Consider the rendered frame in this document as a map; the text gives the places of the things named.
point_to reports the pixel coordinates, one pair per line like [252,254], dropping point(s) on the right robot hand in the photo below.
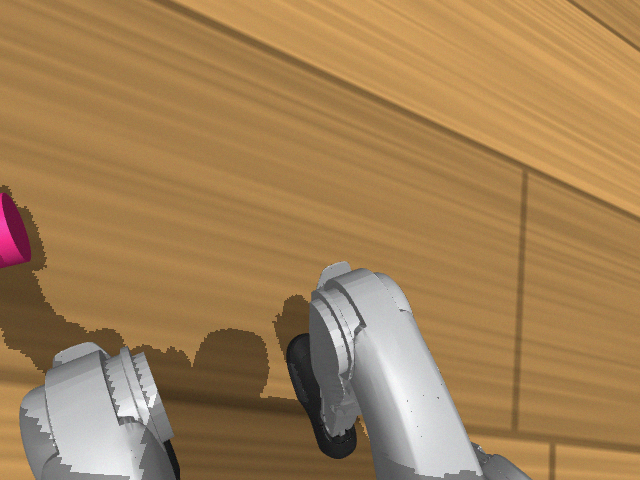
[497,467]

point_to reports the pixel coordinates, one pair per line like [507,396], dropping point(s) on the left robot foot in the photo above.
[172,458]

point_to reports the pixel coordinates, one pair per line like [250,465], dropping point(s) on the right robot foot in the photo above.
[308,394]

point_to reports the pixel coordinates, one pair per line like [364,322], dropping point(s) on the can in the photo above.
[14,243]

